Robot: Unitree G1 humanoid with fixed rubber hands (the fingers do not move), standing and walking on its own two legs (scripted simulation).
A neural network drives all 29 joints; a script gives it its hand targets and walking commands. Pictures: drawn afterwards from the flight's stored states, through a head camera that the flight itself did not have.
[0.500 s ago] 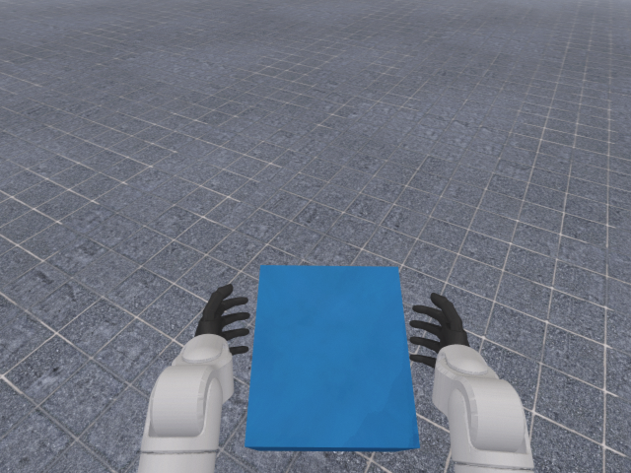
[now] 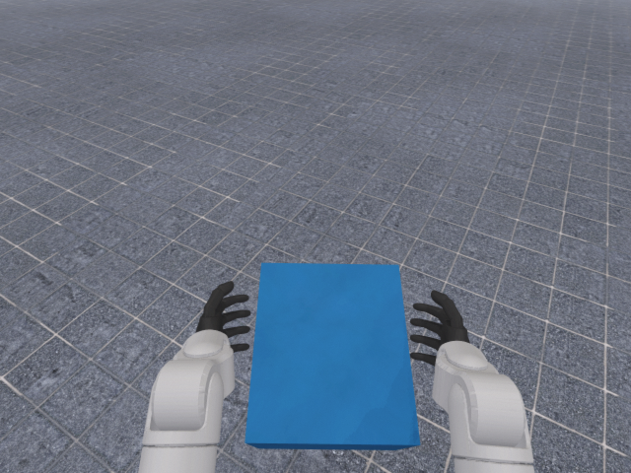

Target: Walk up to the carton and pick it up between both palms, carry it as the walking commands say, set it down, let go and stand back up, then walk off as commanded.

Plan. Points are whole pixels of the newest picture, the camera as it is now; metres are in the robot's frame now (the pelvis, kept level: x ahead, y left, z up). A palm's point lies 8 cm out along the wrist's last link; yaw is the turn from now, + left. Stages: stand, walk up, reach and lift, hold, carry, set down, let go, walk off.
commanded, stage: carry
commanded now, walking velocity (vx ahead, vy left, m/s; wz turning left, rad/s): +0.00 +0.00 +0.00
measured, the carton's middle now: (328, 356) +0.32 +0.00 -0.03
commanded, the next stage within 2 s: hold in 0.12 s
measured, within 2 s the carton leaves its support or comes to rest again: neither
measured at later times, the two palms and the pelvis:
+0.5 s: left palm (224, 356) +0.27 +0.13 +0.05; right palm (459, 368) +0.27 -0.15 +0.05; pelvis -0.03 -0.01 +0.01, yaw +2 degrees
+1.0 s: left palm (211, 342) +0.29 +0.15 +0.05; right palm (442, 353) +0.29 -0.14 +0.05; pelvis +0.00 +0.01 +0.01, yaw +4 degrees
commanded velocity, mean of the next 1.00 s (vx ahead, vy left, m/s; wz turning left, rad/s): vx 0.00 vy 0.00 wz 0.00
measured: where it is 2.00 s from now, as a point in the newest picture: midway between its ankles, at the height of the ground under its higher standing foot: outside the picture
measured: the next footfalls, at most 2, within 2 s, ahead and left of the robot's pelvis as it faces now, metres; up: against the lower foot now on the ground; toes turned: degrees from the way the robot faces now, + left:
none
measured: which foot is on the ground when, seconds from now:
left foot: down 0.00-1.00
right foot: down 0.00-1.00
